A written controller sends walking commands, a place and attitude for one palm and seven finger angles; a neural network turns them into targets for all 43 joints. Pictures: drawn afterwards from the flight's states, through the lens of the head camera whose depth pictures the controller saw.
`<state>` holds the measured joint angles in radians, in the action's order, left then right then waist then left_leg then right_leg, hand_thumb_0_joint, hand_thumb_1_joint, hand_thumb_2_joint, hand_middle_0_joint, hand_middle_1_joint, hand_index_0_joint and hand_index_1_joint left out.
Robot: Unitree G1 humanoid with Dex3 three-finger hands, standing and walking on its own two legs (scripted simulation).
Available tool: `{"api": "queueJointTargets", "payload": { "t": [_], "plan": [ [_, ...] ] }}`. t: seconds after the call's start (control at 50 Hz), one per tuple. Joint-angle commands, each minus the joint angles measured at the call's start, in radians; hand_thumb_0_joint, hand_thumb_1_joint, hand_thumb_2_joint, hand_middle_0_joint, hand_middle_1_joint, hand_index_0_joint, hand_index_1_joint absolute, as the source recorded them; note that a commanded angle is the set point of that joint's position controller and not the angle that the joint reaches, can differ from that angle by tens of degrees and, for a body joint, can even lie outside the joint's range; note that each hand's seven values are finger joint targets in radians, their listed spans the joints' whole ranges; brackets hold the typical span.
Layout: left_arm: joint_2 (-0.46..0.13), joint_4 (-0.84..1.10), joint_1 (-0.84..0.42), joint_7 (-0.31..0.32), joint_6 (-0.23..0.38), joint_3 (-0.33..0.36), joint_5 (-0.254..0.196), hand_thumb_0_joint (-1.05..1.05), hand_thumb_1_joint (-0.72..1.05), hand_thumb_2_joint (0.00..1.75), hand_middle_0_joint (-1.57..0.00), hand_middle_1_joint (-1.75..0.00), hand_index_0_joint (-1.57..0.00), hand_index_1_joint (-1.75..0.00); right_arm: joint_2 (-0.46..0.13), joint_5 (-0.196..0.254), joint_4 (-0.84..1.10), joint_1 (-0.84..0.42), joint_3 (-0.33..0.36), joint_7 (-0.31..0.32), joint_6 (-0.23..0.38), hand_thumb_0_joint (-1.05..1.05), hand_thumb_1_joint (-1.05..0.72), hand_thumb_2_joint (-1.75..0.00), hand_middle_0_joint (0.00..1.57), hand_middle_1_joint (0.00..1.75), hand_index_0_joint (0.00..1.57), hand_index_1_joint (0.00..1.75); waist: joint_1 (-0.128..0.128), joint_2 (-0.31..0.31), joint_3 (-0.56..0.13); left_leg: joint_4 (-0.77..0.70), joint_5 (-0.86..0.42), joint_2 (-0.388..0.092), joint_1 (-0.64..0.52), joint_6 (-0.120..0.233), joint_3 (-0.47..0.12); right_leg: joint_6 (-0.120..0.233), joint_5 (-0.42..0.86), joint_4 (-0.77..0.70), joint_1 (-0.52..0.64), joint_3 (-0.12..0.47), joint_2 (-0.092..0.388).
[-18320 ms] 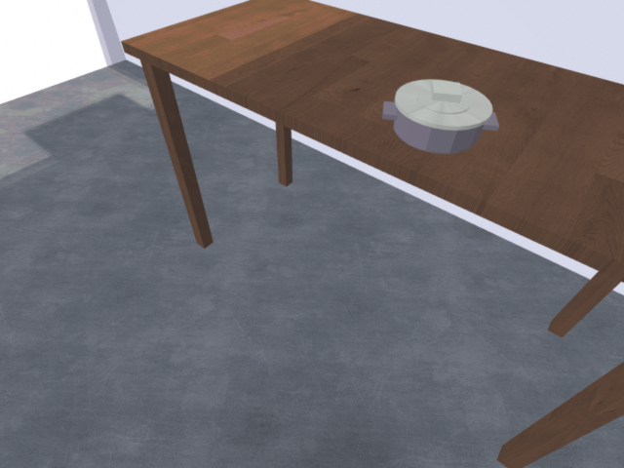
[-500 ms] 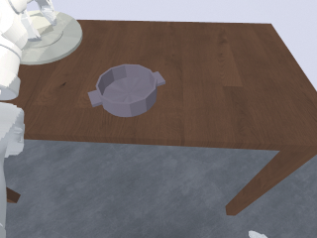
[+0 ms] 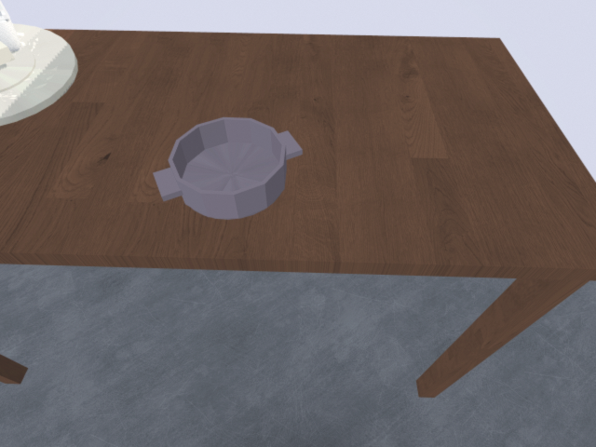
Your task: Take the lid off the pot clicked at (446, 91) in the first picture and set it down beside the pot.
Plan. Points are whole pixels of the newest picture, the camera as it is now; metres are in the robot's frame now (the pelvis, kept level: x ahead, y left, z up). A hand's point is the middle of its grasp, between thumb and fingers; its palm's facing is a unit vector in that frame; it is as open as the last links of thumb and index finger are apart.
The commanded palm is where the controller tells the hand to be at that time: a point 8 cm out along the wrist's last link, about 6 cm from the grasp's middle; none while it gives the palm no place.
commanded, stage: move the lid sideways beside the pot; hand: left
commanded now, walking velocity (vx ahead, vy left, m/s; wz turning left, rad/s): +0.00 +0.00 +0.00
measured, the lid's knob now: out of the picture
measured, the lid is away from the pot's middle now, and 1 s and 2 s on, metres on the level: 0.25 0.24 0.24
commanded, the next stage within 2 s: lower the lid onto the table in 0.14 s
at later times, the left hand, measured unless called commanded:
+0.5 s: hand out of the picture +0.48 +0.31 +0.29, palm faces -0.23 -0.11 -0.97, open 8.3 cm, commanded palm +0.48 +0.30 +0.35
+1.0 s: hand out of the picture +0.46 +0.31 +0.25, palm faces -0.26 -0.11 -0.96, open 8.2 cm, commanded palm +0.47 +0.31 +0.31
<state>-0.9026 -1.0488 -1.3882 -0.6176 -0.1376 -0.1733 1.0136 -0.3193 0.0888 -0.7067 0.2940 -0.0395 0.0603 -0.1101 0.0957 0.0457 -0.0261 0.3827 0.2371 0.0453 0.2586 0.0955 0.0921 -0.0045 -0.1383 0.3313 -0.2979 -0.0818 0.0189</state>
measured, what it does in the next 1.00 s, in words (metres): stands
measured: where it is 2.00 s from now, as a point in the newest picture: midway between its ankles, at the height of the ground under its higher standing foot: outside the picture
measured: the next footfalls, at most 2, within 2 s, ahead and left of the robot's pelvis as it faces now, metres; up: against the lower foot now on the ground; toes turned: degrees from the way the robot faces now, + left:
none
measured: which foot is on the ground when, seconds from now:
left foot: down 0.00-1.00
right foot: down 0.00-1.00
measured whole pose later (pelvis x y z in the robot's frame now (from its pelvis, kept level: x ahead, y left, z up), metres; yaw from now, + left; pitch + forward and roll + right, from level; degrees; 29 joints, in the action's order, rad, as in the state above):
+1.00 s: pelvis +0.00 +0.01 +0.00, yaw +1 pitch +7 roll -2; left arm -0.83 -1.03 -1.30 -0.60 -0.18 -0.18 0.99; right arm -0.32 0.08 -0.70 0.31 -0.02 0.04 -0.07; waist 0.10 0.04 -0.03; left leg 0.40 0.25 0.05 0.27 0.10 0.08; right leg -0.01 -0.15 0.35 -0.30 -0.09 0.03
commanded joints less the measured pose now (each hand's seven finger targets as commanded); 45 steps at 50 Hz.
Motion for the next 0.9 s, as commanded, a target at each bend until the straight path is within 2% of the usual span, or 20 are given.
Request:
{"api": "queueJointTargets", "payload": {
  "t": [0.0,0.04,0.06,0.08,0.16,0.22,0.26,0.34,0.4,0.42,0.48,0.56,0.62,0.66,0.72,0.74,0.76,0.78,0.86,0.88],
  "plan": [
    [-0.237,0.205,-0.592,0.062,0.019,0.049,0.021,0.0,0.44,1.2,-0.82,-0.93,-0.84,-0.94,-0.158,0.002,0.087,0.023,0.049,0.019,0.031,0.0,-0.9,-0.9,0.2,0.3,0.2,0.3,0.015,0.077,-0.39,-0.002,-0.446,-0.051,-0.187,-0.022,-0.11,0.058,0.169,0.001,0.118,0.053,-0.026],
    [-0.263,0.306,-0.661,0.065,0.027,0.062,0.017,0.0,0.44,1.2,-0.82,-0.93,-0.84,-0.94,-0.158,0.004,0.09,0.022,0.052,0.02,0.037,0.0,-0.9,-0.9,0.2,0.3,0.2,0.3,0.01,0.127,-0.443,0.0,-0.497,-0.053,-0.249,-0.029,-0.123,0.06,0.169,0.002,0.111,0.052,-0.028],
    [-0.205,0.304,-0.642,0.067,0.028,0.024,-0.004,0.0,0.44,1.2,-0.82,-0.93,-0.84,-0.94,-0.161,0.007,0.091,0.032,0.054,0.019,0.045,0.0,-0.9,-0.9,0.2,0.3,0.2,0.3,0.021,0.182,-0.437,0.015,-0.58,-0.053,-0.292,-0.045,-0.133,0.062,0.18,-0.006,0.072,0.043,-0.031],
    [-0.237,0.317,-0.66,0.067,0.028,0.051,0.009,0.0,0.44,1.2,-0.82,-0.93,-0.84,-0.94,-0.156,0.0,0.078,0.037,0.055,0.019,0.049,0.0,-0.9,-0.9,0.2,0.3,0.2,0.3,0.014,0.151,-0.45,0.019,-0.575,-0.059,-0.3,-0.046,-0.143,0.058,0.171,-0.001,0.073,0.044,-0.036],
    [-0.163,0.281,-0.62,0.06,0.028,0.008,-0.016,0.0,0.44,1.2,-0.82,-0.93,-0.84,-0.94,-0.164,0.006,0.071,0.057,0.055,0.021,0.06,0.0,-0.9,-0.9,0.2,0.3,0.2,0.3,0.025,0.174,-0.417,0.016,-0.616,-0.057,-0.322,-0.063,-0.15,0.061,0.157,-0.014,0.032,0.027,-0.039],
    [-0.217,0.258,-0.62,0.058,0.027,0.057,0.003,0.0,0.44,1.2,-0.82,-0.93,-0.84,-0.94,-0.161,-0.004,0.057,0.057,0.055,0.017,0.055,0.0,-0.9,-0.9,0.2,0.3,0.2,0.3,0.017,0.098,-0.419,0.013,-0.56,-0.055,-0.277,-0.048,-0.141,0.057,0.166,-0.001,0.06,0.032,-0.039],
    [-0.126,0.182,-0.62,0.055,-0.021,-0.011,-0.011,0.0,0.44,1.2,-0.82,-0.93,-0.84,-0.94,-0.17,0.006,0.051,0.069,0.059,0.006,0.064,0.0,-0.9,-0.9,0.2,0.3,0.2,0.3,0.032,0.137,-0.387,0.016,-0.619,-0.049,-0.279,-0.068,-0.15,0.061,0.192,0.002,0.034,0.021,-0.04],
    [-0.198,0.237,-0.657,0.057,-0.039,0.049,0.021,0.0,0.44,1.2,-0.82,-0.93,-0.84,-0.94,-0.165,-0.007,0.068,0.05,0.06,-0.001,0.068,0.0,-0.9,-0.9,0.2,0.3,0.2,0.3,0.015,0.093,-0.454,0.025,-0.643,-0.046,-0.284,-0.06,-0.148,0.058,0.225,0.02,0.079,0.032,-0.042],
    [-0.126,0.151,-0.606,0.054,-0.05,0.004,0.019,0.0,0.44,1.2,-0.82,-0.93,-0.84,-0.94,-0.159,-0.009,0.063,0.062,0.058,-0.003,0.071,0.0,-0.9,-0.9,0.2,0.3,0.2,0.3,0.026,0.061,-0.411,0.032,-0.659,-0.052,-0.27,-0.064,-0.151,0.052,0.221,0.018,0.048,0.024,-0.046],
    [-0.191,0.195,-0.616,0.06,-0.048,0.051,0.02,0.0,0.44,1.2,-0.82,-0.93,-0.84,-0.94,-0.165,-0.007,0.065,0.068,0.06,-0.004,0.064,0.0,-0.9,-0.9,0.2,0.3,0.2,0.3,0.018,0.037,-0.437,0.025,-0.642,-0.053,-0.269,-0.061,-0.147,0.05,0.231,0.021,0.082,0.029,-0.044],
    [-0.232,0.269,-0.645,0.07,-0.04,0.079,0.031,0.0,0.44,1.2,-0.82,-0.93,-0.84,-0.94,-0.165,-0.013,0.083,0.056,0.061,-0.007,0.068,0.0,-0.9,-0.9,0.2,0.3,0.2,0.3,0.007,0.075,-0.491,0.035,-0.718,-0.052,-0.29,-0.071,-0.155,0.054,0.271,0.036,0.101,0.037,-0.041],
    [-0.198,0.246,-0.573,0.075,-0.047,0.069,0.011,0.0,0.44,1.2,-0.82,-0.93,-0.84,-0.94,-0.167,-0.01,0.096,0.071,0.065,-0.01,0.072,0.0,-0.9,-0.9,0.2,0.3,0.2,0.3,0.012,0.121,-0.485,0.047,-0.792,-0.053,-0.322,-0.082,-0.16,0.056,0.275,0.027,0.076,0.035,-0.043],
    [-0.278,0.318,-0.604,0.083,-0.043,0.131,0.032,0.0,0.44,1.2,-0.82,-0.93,-0.84,-0.94,-0.161,-0.016,0.109,0.053,0.067,-0.012,0.073,0.0,-0.9,-0.9,0.2,0.3,0.2,0.3,-0.004,0.115,-0.528,0.048,-0.76,-0.05,-0.325,-0.07,-0.16,0.057,0.264,0.042,0.099,0.047,-0.041],
    [-0.169,0.258,-0.529,0.081,-0.048,0.06,0.006,0.0,0.44,1.2,-0.82,-0.93,-0.84,-0.94,-0.162,-0.01,0.111,0.068,0.07,-0.015,0.073,0.0,-0.9,-0.9,0.2,0.3,0.2,0.3,0.015,0.142,-0.478,0.058,-0.812,-0.052,-0.33,-0.086,-0.166,0.058,0.265,0.028,0.051,0.034,-0.043],
    [-0.249,0.218,-0.494,0.081,-0.045,0.117,0.021,0.0,0.44,1.2,-0.82,-0.93,-0.84,-0.94,-0.162,-0.008,0.107,0.061,0.064,-0.014,0.063,0.0,-0.9,-0.9,0.2,0.3,0.2,0.3,0.004,0.043,-0.446,0.047,-0.681,-0.045,-0.249,-0.056,-0.143,0.053,0.268,0.039,0.101,0.045,-0.043],
    [-0.22,0.182,-0.486,0.079,-0.043,0.089,0.021,0.0,0.44,1.2,-0.82,-0.93,-0.84,-0.94,-0.161,-0.005,0.106,0.058,0.061,-0.011,0.061,0.0,-0.9,-0.9,0.2,0.3,0.2,0.3,0.011,0.034,-0.417,0.042,-0.635,-0.043,-0.224,-0.048,-0.131,0.051,0.26,0.035,0.094,0.043,-0.041],
    [-0.168,0.204,-0.478,0.078,-0.044,0.051,-0.004,0.0,0.44,1.2,-0.82,-0.93,-0.84,-0.94,-0.169,0.0,0.104,0.068,0.066,-0.014,0.057,0.0,-0.9,-0.9,0.2,0.3,0.2,0.3,0.018,0.07,-0.426,0.04,-0.685,-0.048,-0.248,-0.064,-0.139,0.052,0.275,0.029,0.084,0.035,-0.038],
    [-0.226,0.304,-0.551,0.082,-0.039,0.093,0.01,0.0,0.44,1.2,-0.82,-0.93,-0.84,-0.94,-0.166,-0.006,0.107,0.056,0.069,-0.017,0.057,0.0,-0.9,-0.9,0.2,0.3,0.2,0.3,0.006,0.083,-0.472,0.041,-0.689,-0.053,-0.277,-0.066,-0.151,0.051,0.265,0.037,0.093,0.044,-0.04],
    [-0.198,0.321,-0.543,0.086,-0.037,0.075,-0.009,0.0,0.44,1.2,-0.82,-0.93,-0.84,-0.94,-0.168,-0.005,0.107,0.062,0.071,-0.01,0.067,0.0,-0.9,-0.9,0.2,0.3,0.2,0.3,0.02,0.162,-0.471,0.055,-0.741,-0.053,-0.336,-0.077,-0.165,0.058,0.243,0.023,0.05,0.038,-0.045],
    [-0.245,0.329,-0.543,0.089,-0.033,0.119,0.008,0.0,0.44,1.2,-0.82,-0.93,-0.84,-0.94,-0.161,-0.012,0.103,0.058,0.072,-0.01,0.073,0.0,-0.9,-0.9,0.2,0.3,0.2,0.3,0.007,0.123,-0.489,0.059,-0.7,-0.051,-0.319,-0.065,-0.163,0.055,0.239,0.033,0.075,0.051,-0.044]
  ]
}}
